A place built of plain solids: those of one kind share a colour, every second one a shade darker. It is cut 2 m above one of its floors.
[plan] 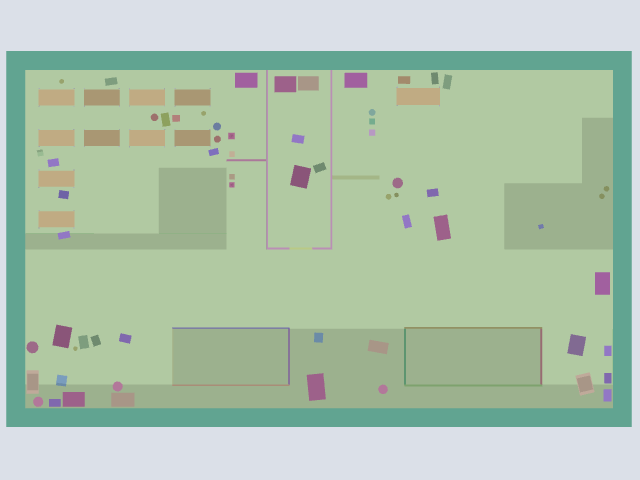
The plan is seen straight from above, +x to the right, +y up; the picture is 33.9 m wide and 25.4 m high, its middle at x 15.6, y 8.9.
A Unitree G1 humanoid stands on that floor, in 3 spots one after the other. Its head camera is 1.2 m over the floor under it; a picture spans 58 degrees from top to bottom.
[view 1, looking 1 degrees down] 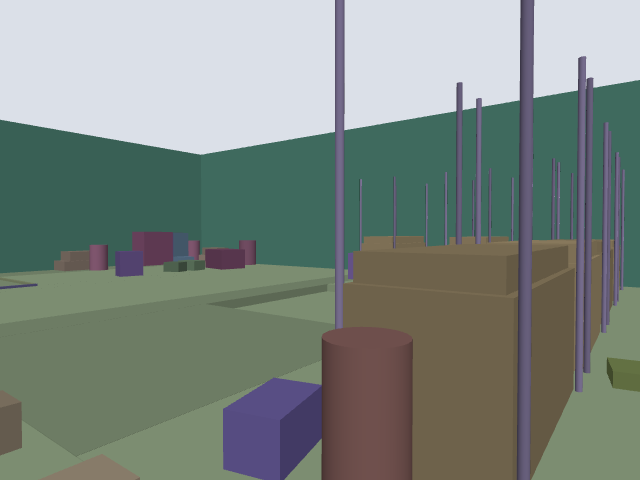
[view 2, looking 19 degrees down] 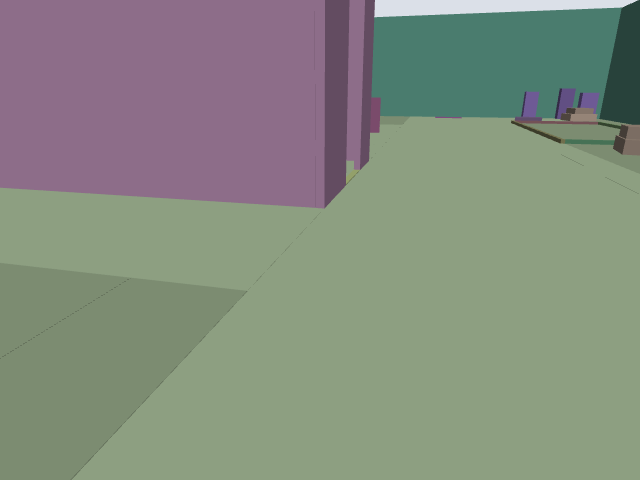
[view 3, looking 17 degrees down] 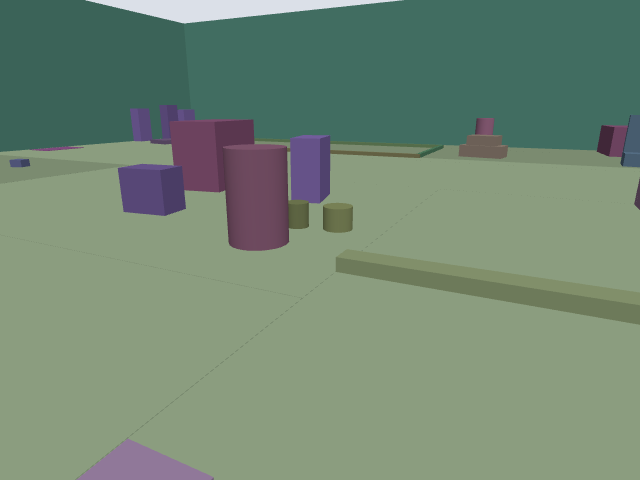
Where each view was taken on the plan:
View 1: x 11.70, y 15.15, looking -143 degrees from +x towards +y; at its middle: wall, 14.65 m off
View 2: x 8.34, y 7.35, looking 14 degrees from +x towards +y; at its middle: floor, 3.69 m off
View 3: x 17.50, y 15.15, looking -64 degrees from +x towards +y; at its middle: floor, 4.10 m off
